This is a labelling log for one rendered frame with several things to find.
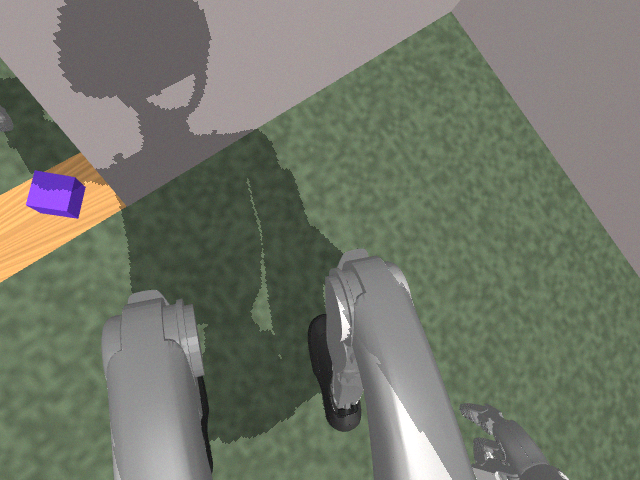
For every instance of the right robot foot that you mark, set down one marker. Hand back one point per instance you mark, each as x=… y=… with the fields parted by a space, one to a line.
x=340 y=419

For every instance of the cube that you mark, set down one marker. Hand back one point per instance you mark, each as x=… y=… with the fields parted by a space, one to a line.
x=56 y=194

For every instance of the right robot hand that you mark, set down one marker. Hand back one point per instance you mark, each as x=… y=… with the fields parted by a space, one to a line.
x=512 y=452

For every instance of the right robot arm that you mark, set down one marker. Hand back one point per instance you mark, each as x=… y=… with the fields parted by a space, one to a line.
x=543 y=472

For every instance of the left robot foot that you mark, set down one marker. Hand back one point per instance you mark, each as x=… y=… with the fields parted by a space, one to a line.
x=204 y=420

